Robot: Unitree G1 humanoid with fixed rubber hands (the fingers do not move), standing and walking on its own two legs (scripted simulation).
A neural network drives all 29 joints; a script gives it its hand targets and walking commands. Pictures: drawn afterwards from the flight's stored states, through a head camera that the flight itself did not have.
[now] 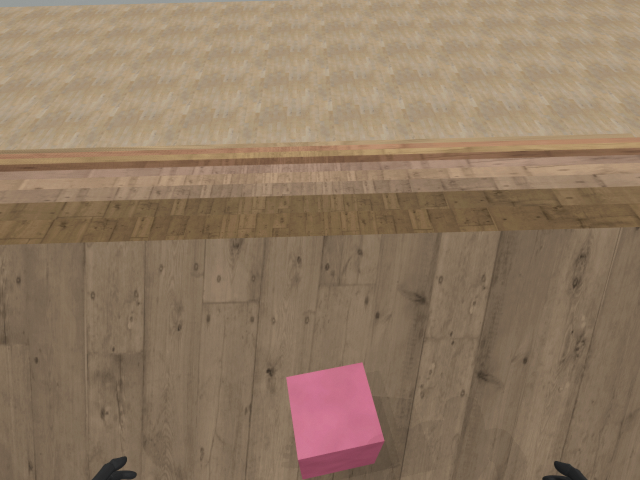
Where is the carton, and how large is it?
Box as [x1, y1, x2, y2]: [286, 362, 383, 478]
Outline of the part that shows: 362,362 286,377 297,456 302,478 307,478 374,462 382,445 383,437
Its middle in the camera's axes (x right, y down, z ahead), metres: +0.04 +0.49 +1.06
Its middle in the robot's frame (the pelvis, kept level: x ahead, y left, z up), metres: +0.37 +0.00 -0.66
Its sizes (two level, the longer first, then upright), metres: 0.210 0.200 0.250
